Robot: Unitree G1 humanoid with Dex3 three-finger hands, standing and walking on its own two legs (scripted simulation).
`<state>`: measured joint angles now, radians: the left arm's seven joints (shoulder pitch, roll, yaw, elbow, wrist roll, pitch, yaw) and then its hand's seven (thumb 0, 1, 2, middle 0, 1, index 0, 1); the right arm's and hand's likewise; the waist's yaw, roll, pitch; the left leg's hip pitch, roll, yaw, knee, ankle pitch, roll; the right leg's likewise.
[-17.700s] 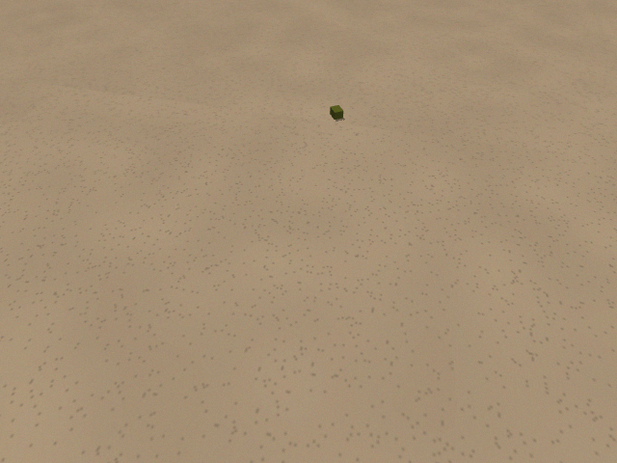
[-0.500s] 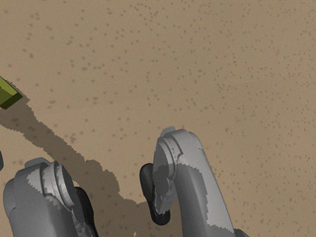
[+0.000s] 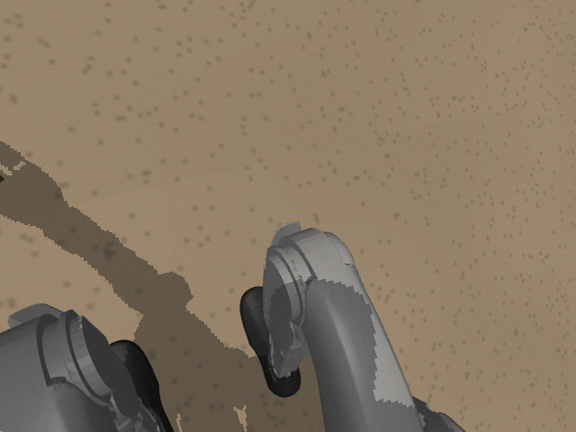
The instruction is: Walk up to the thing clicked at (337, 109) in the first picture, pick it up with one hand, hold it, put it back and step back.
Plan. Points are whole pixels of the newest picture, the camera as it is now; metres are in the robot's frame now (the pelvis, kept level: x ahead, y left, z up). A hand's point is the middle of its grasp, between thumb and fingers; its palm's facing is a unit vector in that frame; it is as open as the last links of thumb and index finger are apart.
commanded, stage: rest palm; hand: left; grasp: from above
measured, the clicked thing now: out of the picture +0.52 +0.31 -0.29
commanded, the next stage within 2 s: close in 1.64 s
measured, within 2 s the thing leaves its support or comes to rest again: neither
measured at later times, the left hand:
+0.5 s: hand out of the picture +0.48 +0.31 -0.23, palm faces -0.40 -0.33 -0.85, open 14.0 cm
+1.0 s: hand out of the picture +0.51 +0.30 -0.25, palm faces -0.36 -0.31 -0.88, open 14.0 cm
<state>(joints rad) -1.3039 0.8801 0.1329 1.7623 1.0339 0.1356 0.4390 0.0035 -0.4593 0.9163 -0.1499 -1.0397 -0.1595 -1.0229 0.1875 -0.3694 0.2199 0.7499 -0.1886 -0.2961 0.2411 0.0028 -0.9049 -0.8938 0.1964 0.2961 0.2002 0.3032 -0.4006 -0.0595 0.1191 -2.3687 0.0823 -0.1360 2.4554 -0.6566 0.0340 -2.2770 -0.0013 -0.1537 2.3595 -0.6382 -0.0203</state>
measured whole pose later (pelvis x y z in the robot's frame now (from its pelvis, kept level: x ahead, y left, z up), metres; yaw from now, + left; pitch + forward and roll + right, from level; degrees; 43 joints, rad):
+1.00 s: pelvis +0.01 +0.01 +0.00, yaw -6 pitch +30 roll -14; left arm -1.31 1.09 0.22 1.84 0.98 0.18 0.58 0.00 -0.52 0.94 -0.12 -1.02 -0.12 -1.01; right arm 0.16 -0.39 0.35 0.64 -0.23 -0.34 0.33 0.01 -0.94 -0.91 0.20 0.30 0.20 0.30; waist -0.47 -0.13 0.24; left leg -2.37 0.10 -0.22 2.52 -0.72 0.05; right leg -2.24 0.04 -0.22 2.35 -0.66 0.01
